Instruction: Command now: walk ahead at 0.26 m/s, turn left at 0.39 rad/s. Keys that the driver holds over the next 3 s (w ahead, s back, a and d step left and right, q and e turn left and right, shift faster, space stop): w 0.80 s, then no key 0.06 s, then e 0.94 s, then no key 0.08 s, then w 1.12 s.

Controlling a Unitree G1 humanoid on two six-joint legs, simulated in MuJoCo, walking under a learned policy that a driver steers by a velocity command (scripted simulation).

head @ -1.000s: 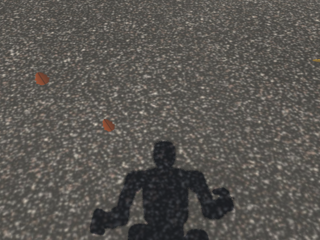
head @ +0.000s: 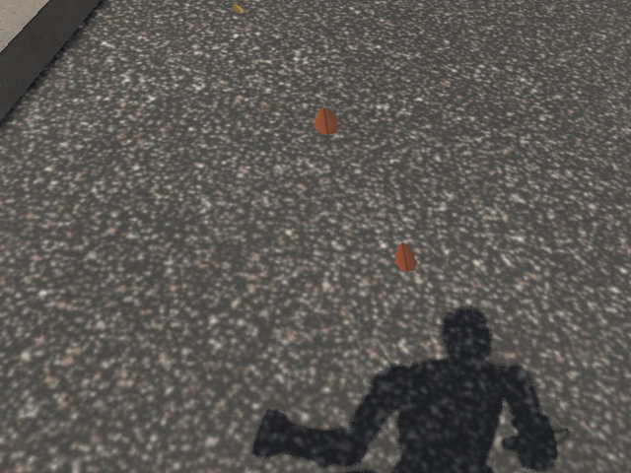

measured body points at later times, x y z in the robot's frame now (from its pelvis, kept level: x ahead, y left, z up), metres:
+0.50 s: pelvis +0.17 -0.05 +0.00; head +0.19 -0.07 +0.45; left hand +0.20 +0.23 -0.11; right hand +0.33 -0.31 -0.11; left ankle +0.21 +0.11 -0.67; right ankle +0.14 -0.15 -0.75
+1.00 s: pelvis +0.43 +0.03 +0.00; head +0.47 +0.04 +0.45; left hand +0.54 +0.31 -0.12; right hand +0.55 -0.24 -0.11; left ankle +0.45 +0.11 -0.75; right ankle +0.47 -0.13 -0.67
